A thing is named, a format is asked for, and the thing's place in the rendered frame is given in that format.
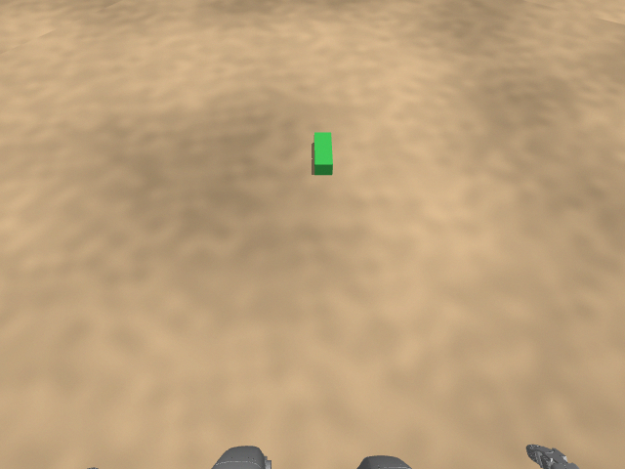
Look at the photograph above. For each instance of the carton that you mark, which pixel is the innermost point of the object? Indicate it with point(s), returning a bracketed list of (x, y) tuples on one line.
[(323, 160)]

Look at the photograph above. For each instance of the right robot hand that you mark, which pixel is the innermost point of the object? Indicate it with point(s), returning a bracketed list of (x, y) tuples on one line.
[(549, 458)]

